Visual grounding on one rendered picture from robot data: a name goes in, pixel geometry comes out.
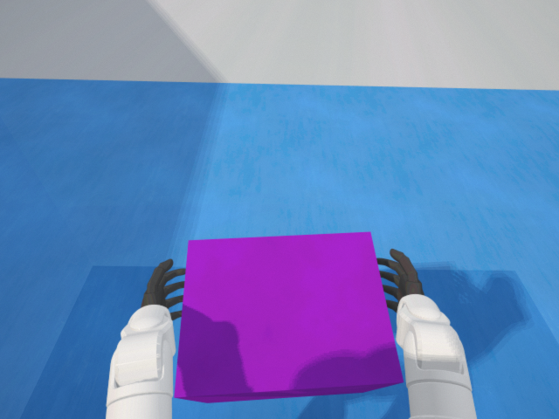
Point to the right robot hand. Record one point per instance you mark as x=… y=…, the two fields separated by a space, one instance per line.
x=407 y=279

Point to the left robot hand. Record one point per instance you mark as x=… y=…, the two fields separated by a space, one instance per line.
x=157 y=291

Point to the robot right forearm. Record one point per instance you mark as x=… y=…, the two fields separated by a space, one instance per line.
x=435 y=366

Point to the carton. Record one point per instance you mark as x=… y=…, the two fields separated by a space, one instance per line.
x=286 y=316

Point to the robot left forearm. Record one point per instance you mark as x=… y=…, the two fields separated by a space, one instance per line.
x=141 y=372

